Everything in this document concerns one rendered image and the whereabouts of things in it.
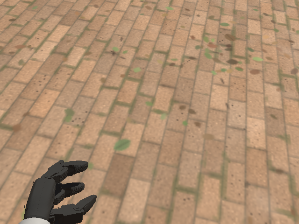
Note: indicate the left robot hand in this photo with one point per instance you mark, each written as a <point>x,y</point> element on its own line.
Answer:
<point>48,191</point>

